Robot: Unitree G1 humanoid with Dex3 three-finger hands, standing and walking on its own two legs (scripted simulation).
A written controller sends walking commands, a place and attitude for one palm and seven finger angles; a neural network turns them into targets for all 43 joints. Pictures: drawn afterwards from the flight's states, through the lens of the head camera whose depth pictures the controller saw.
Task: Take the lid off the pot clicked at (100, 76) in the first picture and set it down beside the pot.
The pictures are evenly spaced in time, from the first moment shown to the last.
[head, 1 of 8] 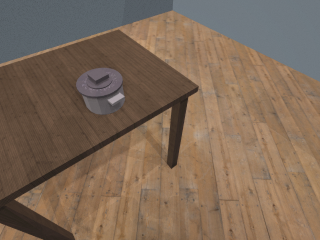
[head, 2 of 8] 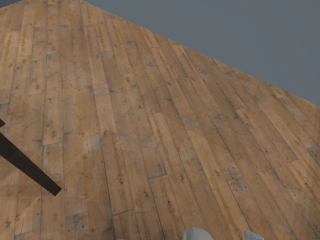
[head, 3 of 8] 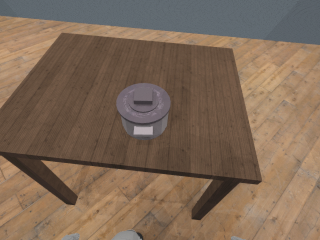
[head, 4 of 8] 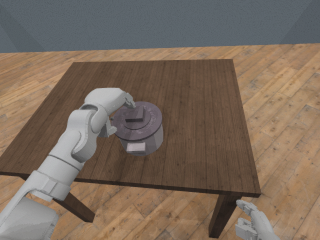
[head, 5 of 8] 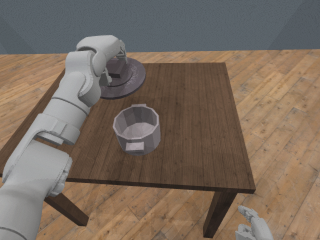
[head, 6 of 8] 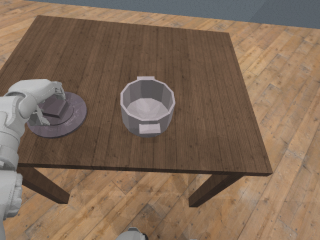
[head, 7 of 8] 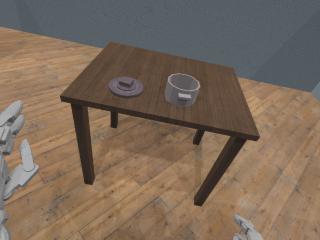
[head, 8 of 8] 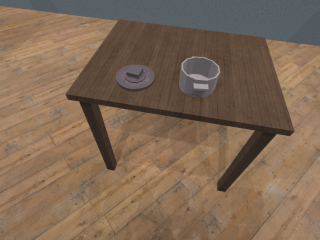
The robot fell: no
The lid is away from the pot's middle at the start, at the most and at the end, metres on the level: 0.00 0.25 0.25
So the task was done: yes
